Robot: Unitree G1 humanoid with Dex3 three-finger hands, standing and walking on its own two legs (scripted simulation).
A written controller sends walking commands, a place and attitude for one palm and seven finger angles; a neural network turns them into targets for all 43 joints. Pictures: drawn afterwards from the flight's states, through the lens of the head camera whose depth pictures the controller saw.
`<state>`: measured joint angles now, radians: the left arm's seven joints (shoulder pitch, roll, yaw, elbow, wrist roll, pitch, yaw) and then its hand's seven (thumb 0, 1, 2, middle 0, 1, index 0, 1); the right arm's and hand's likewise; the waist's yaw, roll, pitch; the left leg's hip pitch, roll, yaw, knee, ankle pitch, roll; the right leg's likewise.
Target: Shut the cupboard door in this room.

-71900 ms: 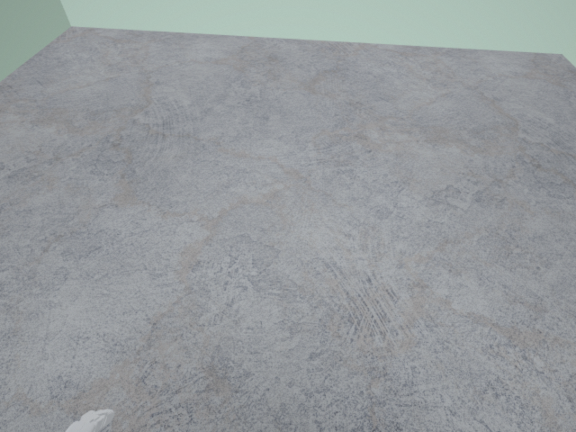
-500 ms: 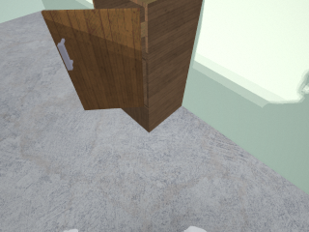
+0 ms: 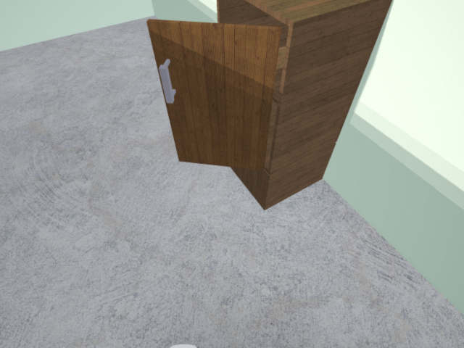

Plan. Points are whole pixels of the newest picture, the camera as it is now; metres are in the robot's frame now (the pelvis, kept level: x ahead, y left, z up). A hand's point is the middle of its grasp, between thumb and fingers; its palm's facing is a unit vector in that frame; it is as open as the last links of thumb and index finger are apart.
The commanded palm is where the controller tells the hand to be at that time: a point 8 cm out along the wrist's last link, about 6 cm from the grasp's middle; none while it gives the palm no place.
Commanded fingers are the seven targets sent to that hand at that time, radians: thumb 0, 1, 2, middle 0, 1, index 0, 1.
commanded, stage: take the last steps up to it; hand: left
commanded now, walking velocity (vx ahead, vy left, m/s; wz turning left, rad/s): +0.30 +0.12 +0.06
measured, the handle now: (168, 81) +0.84 +0.30 -0.04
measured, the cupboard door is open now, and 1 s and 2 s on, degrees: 50 50 50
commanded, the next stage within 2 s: come to a stop and stand still in 0.88 s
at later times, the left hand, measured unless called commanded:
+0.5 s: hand (145, 284) +0.26 +0.23 -0.17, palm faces +0.01 -0.98 -0.19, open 7.4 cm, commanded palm none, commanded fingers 0.00 0.90 0.90 -0.20 -0.30 -0.20 -0.30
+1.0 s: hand (156, 259) +0.32 +0.22 -0.18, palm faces +0.13 -0.98 -0.17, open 7.3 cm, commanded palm none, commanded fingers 0.00 0.90 0.90 -0.20 -0.30 -0.20 -0.30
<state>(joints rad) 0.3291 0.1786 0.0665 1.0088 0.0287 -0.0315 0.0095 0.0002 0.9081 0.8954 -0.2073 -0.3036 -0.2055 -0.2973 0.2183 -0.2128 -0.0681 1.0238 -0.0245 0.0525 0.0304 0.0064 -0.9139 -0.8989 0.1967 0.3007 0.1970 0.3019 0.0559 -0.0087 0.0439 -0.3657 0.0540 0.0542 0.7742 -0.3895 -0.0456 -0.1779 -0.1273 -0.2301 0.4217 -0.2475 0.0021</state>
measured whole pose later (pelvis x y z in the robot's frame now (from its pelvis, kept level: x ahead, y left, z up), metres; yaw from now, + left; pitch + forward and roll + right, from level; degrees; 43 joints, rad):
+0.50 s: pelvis +0.16 +0.05 -0.02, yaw -1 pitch -1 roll +2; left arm 0.15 0.17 0.05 0.97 0.02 -0.01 -0.02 0.00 0.91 0.90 -0.20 -0.30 -0.20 -0.30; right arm 0.43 -0.14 -0.03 1.12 -0.02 -0.06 -0.02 0.00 -0.92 -0.90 0.20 0.30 0.20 0.30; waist -0.01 0.00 0.07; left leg 0.10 -0.03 0.14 0.29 -0.38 0.02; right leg -0.55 -0.09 -0.14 0.72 -0.20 -0.01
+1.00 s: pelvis +0.34 +0.06 +0.00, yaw +1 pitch +1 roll -1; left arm 0.34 0.14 0.06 1.07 0.02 -0.05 0.00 0.00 0.91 0.90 -0.20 -0.30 -0.20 -0.30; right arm 0.21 -0.18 -0.05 1.02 -0.02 -0.02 0.01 0.01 -0.93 -0.90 0.20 0.30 0.20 0.30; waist 0.05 0.01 0.04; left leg -0.44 0.07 0.06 0.64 -0.22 -0.02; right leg -0.13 -0.02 -0.18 0.39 -0.26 -0.03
